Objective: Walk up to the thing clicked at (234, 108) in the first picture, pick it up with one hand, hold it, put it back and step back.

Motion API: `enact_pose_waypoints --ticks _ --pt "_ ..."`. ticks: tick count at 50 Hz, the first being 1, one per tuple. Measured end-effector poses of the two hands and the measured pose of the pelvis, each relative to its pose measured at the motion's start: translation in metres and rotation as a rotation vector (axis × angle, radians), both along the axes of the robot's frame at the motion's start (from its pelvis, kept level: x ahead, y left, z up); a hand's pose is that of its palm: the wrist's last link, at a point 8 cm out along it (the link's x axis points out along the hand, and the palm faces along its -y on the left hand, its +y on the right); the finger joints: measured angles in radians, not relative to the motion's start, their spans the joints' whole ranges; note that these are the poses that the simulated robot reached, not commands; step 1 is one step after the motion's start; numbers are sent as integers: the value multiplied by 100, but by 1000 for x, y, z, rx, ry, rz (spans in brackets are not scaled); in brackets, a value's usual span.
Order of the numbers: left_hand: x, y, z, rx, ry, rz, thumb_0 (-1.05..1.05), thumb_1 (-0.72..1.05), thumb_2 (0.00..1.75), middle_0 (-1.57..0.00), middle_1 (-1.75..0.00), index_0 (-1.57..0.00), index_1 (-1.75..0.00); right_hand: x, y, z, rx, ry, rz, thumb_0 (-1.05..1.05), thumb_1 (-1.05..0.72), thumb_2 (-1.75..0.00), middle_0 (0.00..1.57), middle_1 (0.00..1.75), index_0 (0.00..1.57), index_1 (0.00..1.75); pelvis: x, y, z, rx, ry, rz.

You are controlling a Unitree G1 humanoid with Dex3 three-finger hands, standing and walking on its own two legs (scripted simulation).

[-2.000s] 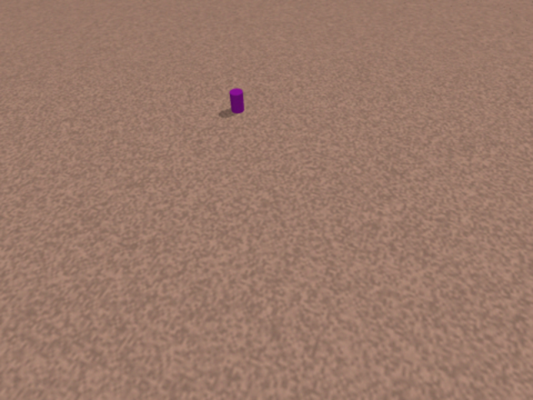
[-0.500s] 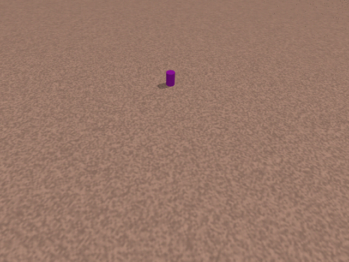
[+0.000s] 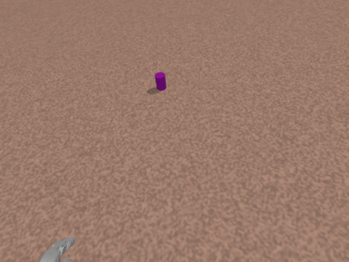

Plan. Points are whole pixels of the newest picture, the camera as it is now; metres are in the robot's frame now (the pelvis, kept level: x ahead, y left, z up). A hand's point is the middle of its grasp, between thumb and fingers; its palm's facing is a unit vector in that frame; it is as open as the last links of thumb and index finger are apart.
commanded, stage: walk up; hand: left
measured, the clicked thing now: (160, 81) +1.64 +0.20 -0.69
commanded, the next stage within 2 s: none
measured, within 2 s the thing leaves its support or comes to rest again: neither
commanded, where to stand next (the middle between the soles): +1.28 -0.02 m, yaw +0 degrees
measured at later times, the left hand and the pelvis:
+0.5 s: hand (82, 194) +0.35 +0.32 -0.14, palm faces -0.06 -0.94 -0.33, open 7.4 cm; pelvis +0.29 +0.04 +0.02, yaw -1 degrees
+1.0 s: hand (118, 118) +0.63 +0.24 -0.10, palm faces -0.02 -0.92 -0.39, open 7.4 cm; pelvis +0.54 -0.02 +0.02, yaw +0 degrees
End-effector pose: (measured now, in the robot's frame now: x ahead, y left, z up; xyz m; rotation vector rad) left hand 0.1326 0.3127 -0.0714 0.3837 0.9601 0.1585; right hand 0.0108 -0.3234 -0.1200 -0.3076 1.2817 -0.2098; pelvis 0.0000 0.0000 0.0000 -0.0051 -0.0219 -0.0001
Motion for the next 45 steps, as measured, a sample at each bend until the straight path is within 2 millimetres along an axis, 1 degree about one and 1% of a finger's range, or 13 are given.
enact_pose_waypoints --ticks 3,7,12,15,17,20,26,31,35,38,40,42,45 --pt "15 -9 5 -15 14 20 0 90 90 -20 -30 -20 -30 61 0 11 10 -56 40 1 -91 -90 20 30 20 30 32 -1 11 -5 -3 1" --pt "26 -5 2 -22 82 48 0 90 90 -21 -30 -21 -30 140 3 28 12 -140 89 1 -91 -90 20 30 20 30 77 0 18 -18 0 1" --pt "48 18 -13 -31 158 90 0 90 90 -21 -30 -21 -30 231 14 45 -15 -189 148 0 -91 -90 20 30 20 30 138 10 15 -36 4 7" --pt "73 39 -31 -32 189 112 1 90 90 -21 -30 -21 -30 282 22 47 -52 -218 168 0 -91 -90 20 30 20 30 182 23 3 -40 2 7" --pt "96 51 -44 -25 214 121 1 90 90 -21 -30 -21 -30 309 27 47 -84 -249 165 0 -91 -90 20 30 20 30 207 32 -5 -18 -4 4" --pt "137 55 -45 -24 232 106 1 90 90 -20 -30 -20 -30 331 35 53 -89 -267 121 0 -91 -90 20 30 20 30 237 37 -1 -6 -8 0" --pt "227 48 -27 -49 190 38 1 90 90 -20 -30 -20 -30 349 41 62 -75 -203 65 0 -90 -90 20 30 20 30 297 38 18 13 -8 -23" --pt "300 36 -13 -45 177 -12 1 90 90 -20 -30 -20 -30 364 35 54 -47 -125 22 0 -90 -90 21 30 20 30 348 31 23 21 -5 -30" --pt "365 21 -7 -26 147 -33 1 90 90 -20 -30 -20 -30 386 20 38 -24 -73 -13 0 -90 -90 21 30 20 30 394 18 17 33 -6 -33" --pt "417 6 -7 -1 102 -40 1 90 90 -20 -30 -20 -30 411 3 19 -14 -47 -32 0 -90 -90 21 30 20 30 433 2 5 39 -5 -26" --pt "447 -4 -8 14 53 -31 1 90 90 -20 -30 -20 -30 434 -8 5 -15 -28 -27 0 -90 -90 21 30 20 30 456 -8 -4 15 -11 -21" --pt "467 -14 -5 14 14 -22 1 90 90 -20 -30 -20 -30 462 -13 1 -7 -23 -15 1 -90 -90 20 30 20 30 472 -15 -3 16 -19 -18" --pt "481 -25 5 5 8 2 0 90 90 -20 -30 -20 -30 511 -15 5 9 -55 15 1 -91 -90 20 30 20 30 497 -19 6 12 -24 -13"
